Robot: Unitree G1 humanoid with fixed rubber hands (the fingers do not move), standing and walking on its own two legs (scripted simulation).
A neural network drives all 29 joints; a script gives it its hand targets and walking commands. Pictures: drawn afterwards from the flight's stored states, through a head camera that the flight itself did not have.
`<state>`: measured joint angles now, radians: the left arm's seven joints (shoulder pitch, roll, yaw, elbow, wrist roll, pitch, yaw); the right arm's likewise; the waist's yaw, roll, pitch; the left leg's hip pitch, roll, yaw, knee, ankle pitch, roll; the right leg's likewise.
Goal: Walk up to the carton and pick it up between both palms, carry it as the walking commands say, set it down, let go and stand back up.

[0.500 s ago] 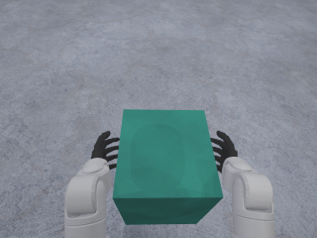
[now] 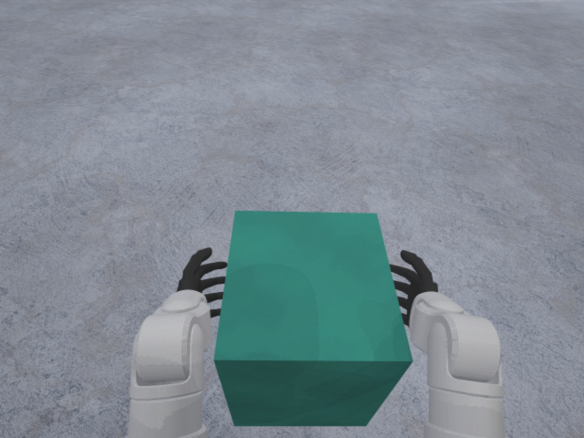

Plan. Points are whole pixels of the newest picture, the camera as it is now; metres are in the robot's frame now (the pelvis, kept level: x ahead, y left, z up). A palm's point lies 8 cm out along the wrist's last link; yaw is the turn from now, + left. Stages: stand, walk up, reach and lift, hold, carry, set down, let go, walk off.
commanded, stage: carry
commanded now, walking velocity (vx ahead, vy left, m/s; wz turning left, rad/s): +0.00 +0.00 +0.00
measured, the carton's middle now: (303, 323) +0.30 -0.01 +0.01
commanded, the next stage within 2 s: none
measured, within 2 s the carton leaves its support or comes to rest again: neither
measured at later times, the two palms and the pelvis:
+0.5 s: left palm (216, 268) +0.33 +0.11 +0.09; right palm (423, 278) +0.32 -0.18 +0.09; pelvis +0.05 -0.02 +0.01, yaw +0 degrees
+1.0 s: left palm (221, 273) +0.33 +0.11 +0.08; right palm (425, 275) +0.33 -0.18 +0.08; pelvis +0.05 -0.03 +0.01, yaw +1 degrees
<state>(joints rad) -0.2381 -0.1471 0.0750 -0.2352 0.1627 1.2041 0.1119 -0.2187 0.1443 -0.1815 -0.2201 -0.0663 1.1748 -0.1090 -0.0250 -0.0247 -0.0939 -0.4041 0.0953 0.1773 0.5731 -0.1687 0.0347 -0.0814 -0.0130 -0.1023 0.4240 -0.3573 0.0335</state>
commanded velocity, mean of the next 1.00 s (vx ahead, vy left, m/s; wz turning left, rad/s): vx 0.00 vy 0.00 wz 0.00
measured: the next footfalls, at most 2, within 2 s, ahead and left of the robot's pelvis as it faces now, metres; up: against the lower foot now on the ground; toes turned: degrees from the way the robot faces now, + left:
right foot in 0.28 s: +0.12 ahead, -0.14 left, +0.00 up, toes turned +13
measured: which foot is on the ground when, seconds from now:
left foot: down 0.00-1.00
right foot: down 0.00-0.02, up 0.04-0.26, down 0.28-1.00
